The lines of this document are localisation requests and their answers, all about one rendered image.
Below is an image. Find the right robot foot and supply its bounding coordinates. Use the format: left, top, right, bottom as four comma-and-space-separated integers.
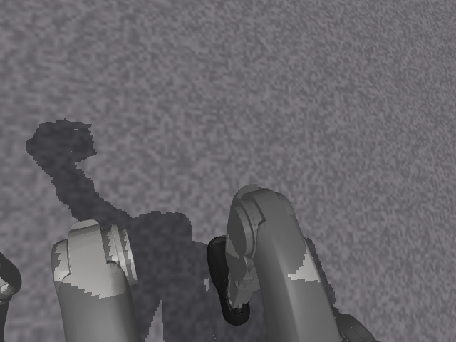
207, 237, 250, 326

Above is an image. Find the left robot arm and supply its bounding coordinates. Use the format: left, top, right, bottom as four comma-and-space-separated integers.
0, 252, 22, 342

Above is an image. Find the right robot hand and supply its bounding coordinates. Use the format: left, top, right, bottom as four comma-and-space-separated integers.
331, 306, 377, 342

